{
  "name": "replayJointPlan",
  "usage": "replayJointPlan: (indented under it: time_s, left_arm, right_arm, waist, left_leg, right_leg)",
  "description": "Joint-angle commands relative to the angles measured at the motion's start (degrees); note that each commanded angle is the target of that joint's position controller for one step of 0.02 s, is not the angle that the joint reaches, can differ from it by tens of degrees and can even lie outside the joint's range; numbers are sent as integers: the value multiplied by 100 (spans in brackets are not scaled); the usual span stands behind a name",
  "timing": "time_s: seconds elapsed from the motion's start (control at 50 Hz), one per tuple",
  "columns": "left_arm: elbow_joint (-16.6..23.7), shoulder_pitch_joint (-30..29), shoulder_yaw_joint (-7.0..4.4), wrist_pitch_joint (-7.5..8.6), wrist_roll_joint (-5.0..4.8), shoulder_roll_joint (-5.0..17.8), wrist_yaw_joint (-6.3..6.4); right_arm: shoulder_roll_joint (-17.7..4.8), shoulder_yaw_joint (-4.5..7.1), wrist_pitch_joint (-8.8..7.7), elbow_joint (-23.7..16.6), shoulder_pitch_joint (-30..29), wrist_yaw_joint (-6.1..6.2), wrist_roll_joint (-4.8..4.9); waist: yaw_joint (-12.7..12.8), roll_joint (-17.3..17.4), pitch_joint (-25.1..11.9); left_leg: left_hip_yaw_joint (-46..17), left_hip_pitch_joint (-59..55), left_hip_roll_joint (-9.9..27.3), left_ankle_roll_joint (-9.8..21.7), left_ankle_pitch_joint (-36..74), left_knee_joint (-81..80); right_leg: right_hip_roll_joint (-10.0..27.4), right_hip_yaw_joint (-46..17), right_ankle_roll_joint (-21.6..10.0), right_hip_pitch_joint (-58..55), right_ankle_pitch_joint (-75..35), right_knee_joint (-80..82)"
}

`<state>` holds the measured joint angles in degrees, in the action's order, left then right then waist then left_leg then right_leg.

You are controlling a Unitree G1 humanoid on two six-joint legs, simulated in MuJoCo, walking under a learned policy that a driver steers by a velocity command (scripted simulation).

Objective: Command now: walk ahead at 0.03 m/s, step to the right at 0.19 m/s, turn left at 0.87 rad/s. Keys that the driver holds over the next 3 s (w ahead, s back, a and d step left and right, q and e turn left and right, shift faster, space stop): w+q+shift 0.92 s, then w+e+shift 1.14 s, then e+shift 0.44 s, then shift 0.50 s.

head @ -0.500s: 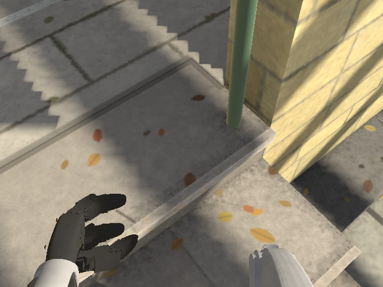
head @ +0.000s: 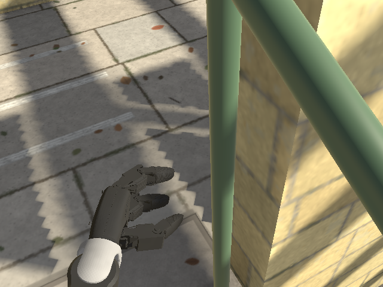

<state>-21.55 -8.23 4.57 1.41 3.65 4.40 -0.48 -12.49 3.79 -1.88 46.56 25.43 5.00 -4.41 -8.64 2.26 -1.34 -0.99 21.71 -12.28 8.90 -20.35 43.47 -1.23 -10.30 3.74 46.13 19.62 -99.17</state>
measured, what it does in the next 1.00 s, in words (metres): steps to the left, turning left: right foot, then right foot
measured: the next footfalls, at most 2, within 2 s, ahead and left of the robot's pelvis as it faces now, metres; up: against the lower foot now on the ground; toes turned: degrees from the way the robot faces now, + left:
right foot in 0.14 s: +0.18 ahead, -0.20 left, +0.00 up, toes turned +9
right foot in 0.70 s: -0.01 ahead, -0.07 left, +0.01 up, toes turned +40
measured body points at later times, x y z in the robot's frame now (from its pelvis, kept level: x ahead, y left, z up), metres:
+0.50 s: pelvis -0.01 -0.03 +0.01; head -0.04 +0.02 +0.46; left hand +0.22 +0.21 -0.02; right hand -0.01 -0.26 -0.11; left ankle -0.04 +0.05 -0.70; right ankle +0.00 -0.18 -0.55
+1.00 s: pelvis -0.07 +0.13 +0.03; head -0.06 +0.17 +0.47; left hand -0.24 +0.36 -0.10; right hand +0.27 +0.11 -0.04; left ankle -0.14 +0.27 -0.67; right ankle -0.04 -0.10 -0.70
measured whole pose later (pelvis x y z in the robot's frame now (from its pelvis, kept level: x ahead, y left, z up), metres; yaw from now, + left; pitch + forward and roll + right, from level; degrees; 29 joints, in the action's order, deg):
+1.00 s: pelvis -0.07 +0.13 +0.03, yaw +53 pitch +6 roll -2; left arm -42.5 17.4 -3.6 4.5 3.8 16.9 1.5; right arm -19.7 4.2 0.4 34.1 8.4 -6.9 0.1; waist 1.3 -1.1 -2.5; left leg -0.2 36.8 5.7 2.4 -16.5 48.2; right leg 5.9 11.9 2.0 -1.6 23.4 -14.4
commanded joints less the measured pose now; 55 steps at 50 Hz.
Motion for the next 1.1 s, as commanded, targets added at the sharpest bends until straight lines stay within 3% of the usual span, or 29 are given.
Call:
replayJointPlan:
  time_s: [0.02,0.06,0.08,0.1,0.12,0.14,0.18,0.2,0.26,0.3,0.36,0.38,0.4,0.42,0.46,0.5,0.54,0.6,0.66,0.68,0.72,0.74,0.78,0.86,0.98,1.04,1.06,1.08,1.1]
  left_arm:
    - [325,-26,-231,-349,-299,521,149]
    - [423,-150,-88,-243,-643,258,-21]
    - [167,-241,-321,-33,-870,739,82]
    - [71,-295,-449,33,-716,654,124]
    - [-8,-664,-470,-53,-565,653,208]
    - [-198,-123,-573,-210,-356,722,155]
    - [-157,273,-412,-207,-426,520,305]
    - [-403,897,-724,-211,-330,1299,378]
    - [-360,-883,-892,-139,-329,1153,593]
    - [-284,-1582,-854,-146,-80,1029,622]
    - [-476,-1405,-837,-116,-131,854,536]
    - [-528,-1366,-696,-223,-207,416,419]
    - [-118,-710,-334,-300,-490,-587,179]
    - [276,191,-334,-296,-360,-611,-163]
    - [211,-140,-460,-92,-282,236,-334]
    - [415,-998,-571,-61,-431,781,-144]
    - [428,-753,-592,-213,-588,706,173]
    - [-260,-228,-840,-406,-253,1198,604]
    - [-382,573,-794,-292,-500,857,618]
    - [-760,1472,-920,-224,-581,1095,690]
    - [-675,862,-1072,-262,-169,1962,769]
    - [-789,912,-1070,-243,1,1605,757]
    - [-720,563,-765,-97,7,1024,525]
    - [-1316,1258,-1036,254,3,2036,295]
    - [-1795,2544,-1032,487,19,2056,166]
    - [-1749,2108,-930,373,-93,2096,39]
    - [-1702,2038,-874,325,-221,2148,-16]
    - [-1180,1971,-687,321,-309,1344,-179]
    - [-901,889,-756,275,-274,1464,-55]
  right_arm:
    - [-1699,642,158,-881,-390,184,-39]
    - [-1309,717,596,-981,-1025,225,153]
    - [-1264,765,653,-1194,-1429,-115,388]
    - [-1537,1011,597,-1277,-1506,-403,712]
    - [-1271,1010,496,-1318,-1458,-602,734]
    - [-1042,1013,414,-1414,-1447,-382,350]
    - [-1358,1056,290,-1636,-1674,-267,515]
    - [-1210,1111,268,-1730,-1997,-149,372]
    - [-796,1287,464,-752,878,-86,220]
    - [-728,1221,757,-224,2297,52,290]
    - [180,727,777,74,2328,-77,110]
    - [293,489,653,121,2258,-230,179]
    - [632,6,706,-359,705,-369,185]
    - [9,-63,584,-1189,-1197,-496,212]
    - [-1265,290,466,-1983,-2696,-170,310]
    - [-1517,496,347,-1802,-2275,84,543]
    - [-1265,791,404,-1320,-1340,106,447]
    - [-1098,983,217,-626,191,-273,468]
    - [-1047,859,182,-877,-936,-444,477]
    - [-718,748,157,-988,-1421,-613,489]
    - [-390,661,152,-1165,-799,-585,737]
    - [-885,620,182,-1229,-1302,-571,496]
    - [-1126,606,273,-1089,-1229,-594,309]
    - [-708,188,322,-1735,-2279,-1175,519]
    - [-525,-163,108,-1799,-2684,-1258,464]
    - [-906,20,-20,-1069,-420,-1065,319]
    - [-1225,136,-70,-907,705,-993,184]
    - [-2082,240,-159,-979,901,-885,107]
    - [-2205,323,-248,-1051,932,-712,124]
  waist:
    - [201,-1018,-259]
    - [526,642,-689]
    - [499,272,-706]
    - [853,-719,-1429]
    - [844,-1915,-1283]
    - [892,-2394,-830]
    - [1309,-1303,-1701]
    - [1577,-1224,-1520]
    - [-330,-2518,-761]
    - [-1277,-1732,-129]
    - [-1194,203,745]
    - [-1118,1989,830]
    - [597,3639,851]
    - [1656,4114,-25]
    - [1628,1731,456]
    - [1042,480,515]
    - [819,497,563]
    - [4,-301,270]
    - [852,220,-53]
    - [1295,202,-341]
    - [820,-1940,-533]
    - [873,-1824,-305]
    - [550,-977,-311]
    - [739,-783,94]
    - [1366,-467,219]
    - [-60,-540,-294]
    - [-745,-225,-811]
    - [-475,1775,-1279]
    - [-817,1206,-1080]
  left_leg:
    - [-2483,-485,1500,-171,4535,-2109]
    - [-2145,-1065,1681,-164,5936,-2076]
    - [-2257,-976,1378,7,6025,-1210]
    - [-2355,149,1376,-125,4629,-901]
    - [-2220,1542,879,-323,436,-329]
    - [-2216,2568,877,-479,-1789,61]
    - [-1865,2961,481,-762,-2658,1011]
    - [-748,2689,385,-1153,-2225,3016]
    - [-928,443,1446,-1402,-1190,5368]
    - [-913,-855,1684,-832,-758,3800]
    - [-570,-789,1554,25,103,296]
    - [-1010,-673,1397,483,351,-360]
    - [-3724,836,1537,931,1525,-2163]
    - [-5559,1168,2007,1054,4079,-4105]
    - [-4915,2032,1633,1062,2366,-3984]
    - [-2911,861,1358,417,2464,-3278]
    - [-2782,485,1530,-95,912,-3151]
    - [-3929,-2705,1772,38,415,-2156]
    - [-3882,-262,1174,-495,499,-2343]
    - [-3027,623,433,-907,-87,-1917]
    - [-839,2423,-94,-1146,-2232,1545]
    - [-654,2637,1083,-1122,-1219,2570]
    - [-705,2015,1221,-1033,-236,3263]
    - [-220,3042,1597,-891,857,2898]
    - [876,1144,1418,-595,289,-281]
    - [892,-2345,703,-289,358,-1089]
    - [233,-4071,1131,-289,-122,-1364]
    - [-2210,-5020,2879,-230,-1445,-1989]
    - [-2779,-3876,3015,-388,-588,-2253]
  right_leg:
    - [-366,900,-6,-1147,1358,4162]
    - [-110,411,-522,-2066,-2,5666]
    - [187,138,-358,-2676,-1026,6713]
    - [-14,106,-575,-4608,-2698,7198]
    - [56,421,-639,-5567,-2946,7299]
    - [406,486,-930,-5640,-2569,6946]
    - [2669,-738,-1942,-6429,-4372,6648]
    - [3076,-1026,-2337,-5350,-3395,7578]
    - [2126,1096,-1801,-2185,-1478,8707]
    - [1404,1859,-960,-826,-530,8434]
    - [591,2207,-515,-952,925,5852]
    - [56,2191,-308,-296,1982,3173]
    - [-410,1672,-191,36,1972,1210]
    - [-905,1606,18,-622,1683,-10]
    - [-819,1100,-21,-1210,1357,-1113]
    - [-350,758,-225,-1783,1490,2937]
    - [-29,108,-503,-3108,895,6118]
    - [-919,484,-214,-1399,189,7143]
    - [-840,355,-415,-3992,113,7865]
    - [-344,316,-626,-5406,-359,8561]
    - [2478,-888,-1862,-6001,-2680,7949]
    - [3006,-859,-2186,-4990,-2516,8352]
    - [1779,82,-1703,-4314,-1553,8042]
    - [1803,192,-940,-4232,1349,8975]
    - [1672,1622,-986,-4129,856,9634]
    - [1364,2283,-1096,-2627,-3610,6970]
    - [1124,2242,-1087,-1405,-3161,5089]
    - [326,1769,-868,401,599,3115]
    - [38,467,-959,638,405,1847]
Over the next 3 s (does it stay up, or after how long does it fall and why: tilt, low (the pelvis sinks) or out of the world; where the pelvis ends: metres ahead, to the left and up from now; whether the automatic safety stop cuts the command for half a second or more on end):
stays up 0.85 1.09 0.19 its command is cut before an obstacle from the start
